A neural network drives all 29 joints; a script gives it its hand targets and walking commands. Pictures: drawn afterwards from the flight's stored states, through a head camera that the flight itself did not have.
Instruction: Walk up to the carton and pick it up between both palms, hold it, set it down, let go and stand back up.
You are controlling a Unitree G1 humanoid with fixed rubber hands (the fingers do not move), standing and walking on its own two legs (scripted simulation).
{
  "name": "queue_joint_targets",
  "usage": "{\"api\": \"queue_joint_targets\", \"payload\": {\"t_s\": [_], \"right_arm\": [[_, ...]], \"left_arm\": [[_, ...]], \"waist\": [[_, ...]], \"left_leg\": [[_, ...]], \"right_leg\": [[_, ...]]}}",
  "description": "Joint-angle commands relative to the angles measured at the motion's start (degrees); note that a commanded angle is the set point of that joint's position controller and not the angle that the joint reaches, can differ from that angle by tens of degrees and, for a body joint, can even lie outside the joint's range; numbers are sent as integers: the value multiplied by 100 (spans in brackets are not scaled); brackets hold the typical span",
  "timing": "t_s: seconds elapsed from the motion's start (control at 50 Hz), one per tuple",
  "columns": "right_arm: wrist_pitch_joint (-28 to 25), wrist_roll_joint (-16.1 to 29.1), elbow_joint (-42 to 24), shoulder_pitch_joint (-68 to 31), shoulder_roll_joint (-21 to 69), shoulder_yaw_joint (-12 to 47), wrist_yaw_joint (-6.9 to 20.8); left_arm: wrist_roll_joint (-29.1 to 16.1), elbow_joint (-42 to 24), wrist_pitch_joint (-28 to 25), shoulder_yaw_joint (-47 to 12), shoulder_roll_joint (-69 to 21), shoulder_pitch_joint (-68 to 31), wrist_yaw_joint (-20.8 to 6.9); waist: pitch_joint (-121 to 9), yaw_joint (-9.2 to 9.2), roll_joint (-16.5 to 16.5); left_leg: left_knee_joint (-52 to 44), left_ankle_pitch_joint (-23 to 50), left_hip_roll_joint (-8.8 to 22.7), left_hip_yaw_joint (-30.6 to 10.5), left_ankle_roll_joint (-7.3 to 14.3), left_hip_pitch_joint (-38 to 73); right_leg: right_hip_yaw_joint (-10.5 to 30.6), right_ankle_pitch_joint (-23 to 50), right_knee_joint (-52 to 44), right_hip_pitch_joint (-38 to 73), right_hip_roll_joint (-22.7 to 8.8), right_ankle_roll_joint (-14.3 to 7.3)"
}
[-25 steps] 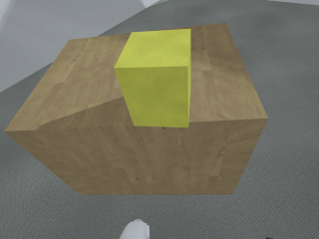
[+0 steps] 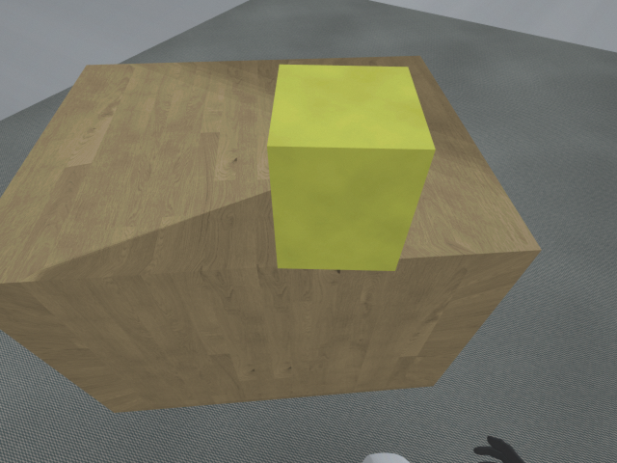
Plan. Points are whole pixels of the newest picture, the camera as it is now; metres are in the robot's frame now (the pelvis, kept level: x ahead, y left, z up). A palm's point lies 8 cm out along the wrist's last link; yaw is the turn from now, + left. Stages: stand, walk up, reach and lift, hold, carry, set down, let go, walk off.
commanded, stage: walk up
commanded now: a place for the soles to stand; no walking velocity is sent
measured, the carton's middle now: (339, 172) +0.53 -0.06 +0.08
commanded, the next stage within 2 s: none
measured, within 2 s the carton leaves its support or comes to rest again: neither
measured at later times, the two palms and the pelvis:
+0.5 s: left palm out of the picture +0.13 +0.24 -0.10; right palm out of the picture +0.08 -0.27 -0.10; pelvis +0.02 +0.00 +0.01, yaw -7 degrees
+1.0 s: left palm out of the picture +0.15 +0.23 -0.09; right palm out of the picture +0.03 -0.30 -0.10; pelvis +0.03 -0.02 +0.01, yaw -12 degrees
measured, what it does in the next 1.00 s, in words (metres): steps on the spot: right foot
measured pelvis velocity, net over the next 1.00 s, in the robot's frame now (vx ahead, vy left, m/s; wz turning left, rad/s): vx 0.03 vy -0.02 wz -0.21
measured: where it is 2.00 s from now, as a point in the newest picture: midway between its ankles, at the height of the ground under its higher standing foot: outside the picture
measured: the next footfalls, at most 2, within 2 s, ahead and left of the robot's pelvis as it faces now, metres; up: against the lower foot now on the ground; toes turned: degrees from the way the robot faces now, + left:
right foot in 0.08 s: +0.05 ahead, -0.13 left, +0.00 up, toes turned -2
right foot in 1.24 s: +0.13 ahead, -0.24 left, +0.00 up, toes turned -15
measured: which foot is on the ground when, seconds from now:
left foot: down 0.00-1.00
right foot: up 0.00-0.06, down 0.08-0.90, up 0.92-1.00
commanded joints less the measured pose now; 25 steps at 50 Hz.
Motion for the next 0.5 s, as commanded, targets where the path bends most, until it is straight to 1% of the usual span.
{"api": "queue_joint_targets", "payload": {"t_s": [0.0,0.02,0.04,0.06,0.08,0.1,0.12,0.14,0.16,0.18,0.2,0.22,0.3,0.38,0.48], "right_arm": [[-97,1,-483,-169,-931,-212,-27],[-77,38,-489,-271,-997,-193,-13],[-73,96,-454,-156,-1051,-192,15],[-89,156,-476,-64,-969,-141,48],[-120,200,-549,71,-746,-56,80],[-109,212,-442,267,-588,-35,85],[-116,122,-390,197,-651,-64,85],[-161,73,-428,120,-787,-76,97],[-203,84,-405,97,-825,-82,101],[-252,63,-370,151,-871,-79,89],[-290,58,-344,171,-936,-65,73],[-314,78,-337,144,-939,-39,66],[-314,105,-324,145,-860,36,52],[-280,104,-320,189,-872,59,55],[-240,110,-338,170,-914,62,53]], "left_arm": [[-1,-285,-142,212,409,532,-22],[-12,-283,-182,234,426,604,-37],[27,-272,-214,273,503,519,-65],[41,-317,-238,297,607,466,-71],[71,-340,-256,319,776,380,-64],[-96,-298,-243,359,1086,-20,-82],[-156,-244,-240,312,986,-282,-99],[-186,-257,-281,180,684,-313,-132],[-162,-224,-291,140,631,-281,-145],[-163,-226,-302,118,638,-233,-157],[-163,-197,-308,96,603,-102,-169],[-138,-150,-301,87,595,-2,-178],[-115,-119,-317,69,706,-4,-157],[-127,-98,-308,35,755,-58,-119],[-125,-92,-286,16,779,-137,-98]], "waist": [[-243,190,676],[-285,304,640],[-280,312,425],[-281,349,248],[-276,284,-209],[-68,67,-413],[39,-8,-452],[-73,21,-355],[-64,46,-368],[-111,31,-373],[-221,88,-317],[-306,159,-239],[-428,171,-16],[-509,151,51],[-478,130,51]], "left_leg": [[-1256,-724,1351,-1429,694,-207],[-1180,-939,1305,-1319,541,-438],[-1254,-1487,1310,-1242,314,-721],[-1265,-1877,1232,-1153,65,-968],[-822,-1901,950,-879,-191,-1097],[-553,-1360,296,-477,-352,-87],[-486,-867,312,-646,-269,819],[-664,-506,419,-738,-222,965],[-822,-440,489,-777,-190,916],[-976,-482,612,-913,-129,873],[-1110,-568,748,-999,-69,701],[-1199,-652,793,-974,-42,532],[-1157,-208,693,-714,-55,668],[-1083,115,720,-593,-1,866],[-1028,155,744,-483,28,945]], "right_leg": [[-80,622,-1271,654,29,-83],[-88,1109,-1745,1032,62,-155],[131,1265,-2084,1364,-3,-299],[566,1236,-2226,1502,-215,-467],[1492,666,-2526,1381,-777,-708],[2020,-516,-2985,-14,-1091,-934],[1703,-653,-3121,-759,-945,-834],[1355,-82,-3036,-657,-703,-611],[1112,363,-2873,-537,-541,-486],[976,679,-2679,-365,-443,-421],[870,1017,-2500,-36,-367,-386],[862,1258,-2418,260,-357,-385],[965,1822,-2338,389,-430,-404],[983,1972,-2307,345,-398,-362],[1028,1994,-2300,250,-339,-341]]}}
